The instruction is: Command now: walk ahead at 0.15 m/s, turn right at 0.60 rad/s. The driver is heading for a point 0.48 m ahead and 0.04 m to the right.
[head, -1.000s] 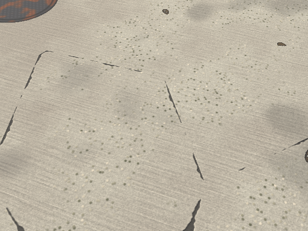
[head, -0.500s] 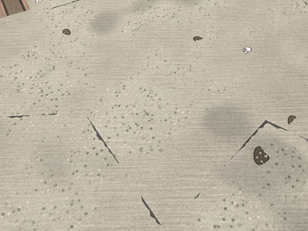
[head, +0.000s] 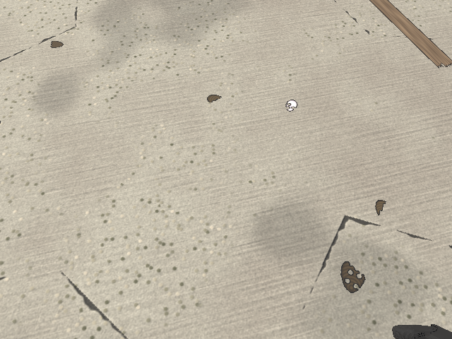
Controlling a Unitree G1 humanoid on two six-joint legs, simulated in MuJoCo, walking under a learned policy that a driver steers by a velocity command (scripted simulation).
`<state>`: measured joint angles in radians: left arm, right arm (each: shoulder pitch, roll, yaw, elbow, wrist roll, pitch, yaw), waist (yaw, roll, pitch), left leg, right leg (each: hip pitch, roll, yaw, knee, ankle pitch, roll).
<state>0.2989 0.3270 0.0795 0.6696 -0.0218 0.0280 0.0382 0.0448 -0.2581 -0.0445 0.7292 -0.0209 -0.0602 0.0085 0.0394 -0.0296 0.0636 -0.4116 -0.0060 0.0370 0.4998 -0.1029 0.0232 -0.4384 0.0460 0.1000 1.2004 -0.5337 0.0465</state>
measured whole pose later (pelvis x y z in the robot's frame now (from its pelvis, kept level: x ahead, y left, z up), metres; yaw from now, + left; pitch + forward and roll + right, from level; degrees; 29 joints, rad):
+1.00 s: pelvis +0.20 -0.05 +0.02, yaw -24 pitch +2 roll +0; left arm 0.22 0.30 0.06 0.63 -0.01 -0.06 -0.01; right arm 0.40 -0.26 -0.04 0.86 0.01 -0.07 0.01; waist -0.07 -0.04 -0.01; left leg -0.07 -0.01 0.01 0.31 -0.28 0.02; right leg -0.62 -0.06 0.03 0.92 -0.20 0.01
